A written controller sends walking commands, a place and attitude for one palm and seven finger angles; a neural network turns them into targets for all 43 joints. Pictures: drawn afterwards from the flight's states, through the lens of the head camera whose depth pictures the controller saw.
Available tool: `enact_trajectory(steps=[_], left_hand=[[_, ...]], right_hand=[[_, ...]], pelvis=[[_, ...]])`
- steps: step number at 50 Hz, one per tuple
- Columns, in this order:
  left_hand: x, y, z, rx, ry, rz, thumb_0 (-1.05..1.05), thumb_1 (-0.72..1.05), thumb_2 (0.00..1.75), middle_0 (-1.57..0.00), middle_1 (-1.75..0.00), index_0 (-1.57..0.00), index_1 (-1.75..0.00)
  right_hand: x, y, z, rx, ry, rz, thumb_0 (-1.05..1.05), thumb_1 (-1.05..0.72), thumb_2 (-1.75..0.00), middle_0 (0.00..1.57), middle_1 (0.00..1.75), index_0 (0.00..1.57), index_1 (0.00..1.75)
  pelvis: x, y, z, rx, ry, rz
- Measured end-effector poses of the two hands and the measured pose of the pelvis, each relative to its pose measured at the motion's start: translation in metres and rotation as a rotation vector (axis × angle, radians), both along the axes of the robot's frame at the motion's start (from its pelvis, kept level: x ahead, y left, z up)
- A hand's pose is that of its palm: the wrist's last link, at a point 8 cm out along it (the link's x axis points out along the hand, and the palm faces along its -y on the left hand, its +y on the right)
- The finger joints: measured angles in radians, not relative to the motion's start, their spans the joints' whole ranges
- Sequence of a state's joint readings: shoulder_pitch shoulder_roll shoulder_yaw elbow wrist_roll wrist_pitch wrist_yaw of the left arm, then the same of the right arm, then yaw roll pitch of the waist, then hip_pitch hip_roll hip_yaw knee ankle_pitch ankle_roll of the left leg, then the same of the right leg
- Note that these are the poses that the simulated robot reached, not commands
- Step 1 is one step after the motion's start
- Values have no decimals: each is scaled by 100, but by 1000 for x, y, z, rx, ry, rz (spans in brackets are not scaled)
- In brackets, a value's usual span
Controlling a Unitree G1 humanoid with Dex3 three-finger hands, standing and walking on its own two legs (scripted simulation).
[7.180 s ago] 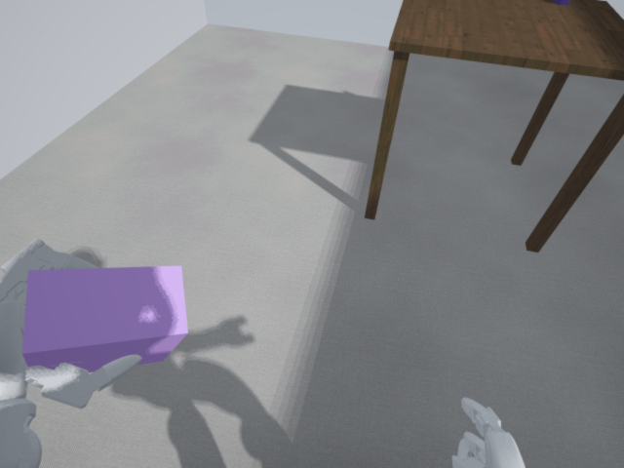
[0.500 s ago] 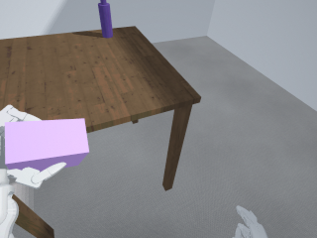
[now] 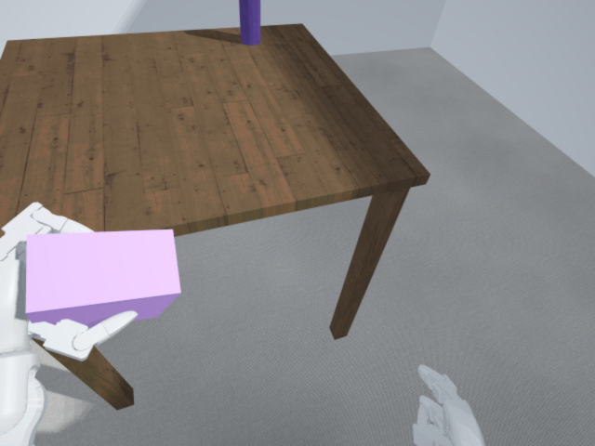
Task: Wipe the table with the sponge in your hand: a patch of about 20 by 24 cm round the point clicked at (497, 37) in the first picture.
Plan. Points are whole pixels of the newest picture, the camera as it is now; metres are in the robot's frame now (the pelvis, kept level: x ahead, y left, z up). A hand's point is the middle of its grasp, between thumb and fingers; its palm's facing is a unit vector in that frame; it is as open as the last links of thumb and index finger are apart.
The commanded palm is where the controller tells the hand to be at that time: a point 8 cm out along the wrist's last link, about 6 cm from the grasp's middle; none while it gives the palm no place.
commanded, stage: come to a stop and stand still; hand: left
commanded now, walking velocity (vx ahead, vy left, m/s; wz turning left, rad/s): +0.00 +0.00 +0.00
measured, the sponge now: (125, 281) +0.24 +0.22 +0.13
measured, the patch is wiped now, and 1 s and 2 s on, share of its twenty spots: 0.00 0.00 0.00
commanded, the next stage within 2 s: look again from close up in 0.06 s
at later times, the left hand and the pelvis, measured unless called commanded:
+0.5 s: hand (129, 250) +0.26 +0.22 +0.16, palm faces +0.33 -0.86 -0.39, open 10.5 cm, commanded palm +0.20 +0.26 +0.17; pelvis +0.04 -0.01 +0.00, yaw -2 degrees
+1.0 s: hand (107, 204) +0.31 +0.26 +0.17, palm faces +0.37 -0.83 -0.42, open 10.5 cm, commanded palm +0.24 +0.30 +0.17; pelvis +0.08 +0.01 -0.01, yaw +0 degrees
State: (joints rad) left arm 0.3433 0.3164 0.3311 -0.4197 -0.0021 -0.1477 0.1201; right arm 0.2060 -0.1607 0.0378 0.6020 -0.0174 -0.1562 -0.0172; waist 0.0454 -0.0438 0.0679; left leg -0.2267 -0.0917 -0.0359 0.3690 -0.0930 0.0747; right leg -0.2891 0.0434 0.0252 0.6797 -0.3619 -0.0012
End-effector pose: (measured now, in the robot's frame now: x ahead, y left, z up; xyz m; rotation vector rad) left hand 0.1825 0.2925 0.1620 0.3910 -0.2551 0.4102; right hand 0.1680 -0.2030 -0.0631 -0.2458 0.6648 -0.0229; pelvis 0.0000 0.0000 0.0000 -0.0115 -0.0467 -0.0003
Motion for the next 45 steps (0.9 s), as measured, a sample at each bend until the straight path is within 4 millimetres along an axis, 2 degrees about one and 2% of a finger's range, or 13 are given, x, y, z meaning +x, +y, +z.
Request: enact_trajectory(steps=[5,9,15,19,27,31,36,40,43,45], left_hand=[[2,-18,18,87,-16,-81,-2,-53,99,-68,-136,-70,-135],[8,-17,21,123,28,-77,-1,-53,99,-68,-136,-70,-135],[20,-9,-2,40,97,-23,-1,-53,99,-68,-136,-70,-135],[32,-15,-11,-3,111,-29,-2,-53,99,-68,-136,-70,-135],[44,-34,18,91,22,-111,-2,-53,99,-68,-136,-70,-135],[42,-30,16,104,41,-90,-1,-53,99,-68,-136,-70,-135],[41,-20,-6,40,83,-41,-1,-53,99,-68,-136,-70,-135],[48,-11,-19,-15,50,-24,-2,-53,99,-68,-136,-70,-135],[60,-4,-16,-9,1,-32,-2,-53,99,-68,-136,-70,-135],[69,1,-7,30,-18,-43,-2,-53,99,-68,-136,-70,-135]], right_hand=[[11,4,5,26,-38,7,1,-90,-90,21,30,20,30],[16,-3,-2,27,-9,-3,1,-90,-90,21,30,20,30],[13,-24,-14,-6,63,-61,1,-90,-90,21,30,20,30],[14,-36,-13,-37,82,-85,1,-90,-90,21,30,20,30],[27,-43,-8,-25,39,-102,1,-90,-90,21,30,20,30],[33,-44,-9,-4,25,-116,1,-90,-90,21,30,20,30],[35,-47,-16,-15,49,-124,1,-90,-90,21,30,20,30],[38,-43,-22,-60,107,-97,1,-90,-90,21,30,20,30],[46,-36,-24,-78,121,-91,1,-90,-90,21,30,20,30],[53,-27,-24,-62,100,-100,1,-90,-90,21,30,20,30]], pelvis=[[5,-3,1,16,33,-27],[8,-4,2,-6,44,-26],[21,-5,-1,-14,53,-33],[29,-7,0,5,50,-30],[37,-14,-1,5,58,-30],[41,-16,-2,-1,64,-36],[52,-13,-8,-15,57,-25],[63,-6,-13,-14,37,5],[71,3,-18,19,22,3],[73,8,-17,25,13,-5]])
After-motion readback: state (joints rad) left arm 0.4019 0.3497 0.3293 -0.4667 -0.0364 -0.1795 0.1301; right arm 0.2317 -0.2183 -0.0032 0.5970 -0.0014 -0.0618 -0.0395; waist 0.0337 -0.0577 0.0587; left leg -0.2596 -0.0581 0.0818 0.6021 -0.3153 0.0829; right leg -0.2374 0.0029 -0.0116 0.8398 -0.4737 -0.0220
